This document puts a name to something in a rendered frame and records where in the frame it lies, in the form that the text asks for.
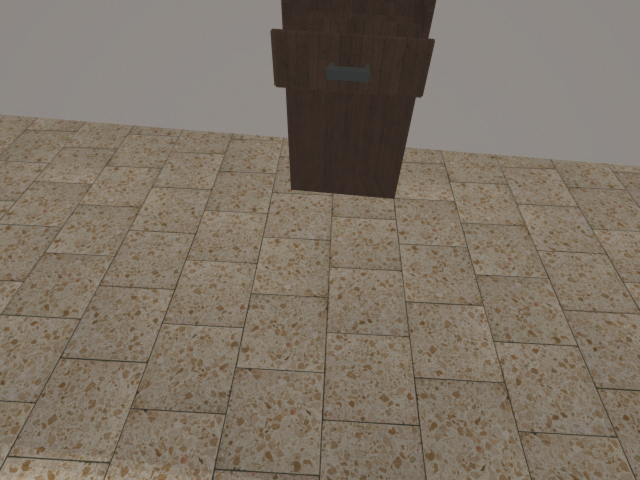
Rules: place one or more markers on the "cabinet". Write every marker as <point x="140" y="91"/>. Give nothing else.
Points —
<point x="350" y="143"/>

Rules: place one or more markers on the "drawer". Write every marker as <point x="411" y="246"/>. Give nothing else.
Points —
<point x="397" y="55"/>

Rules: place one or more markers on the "handle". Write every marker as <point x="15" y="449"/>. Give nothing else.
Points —
<point x="348" y="73"/>

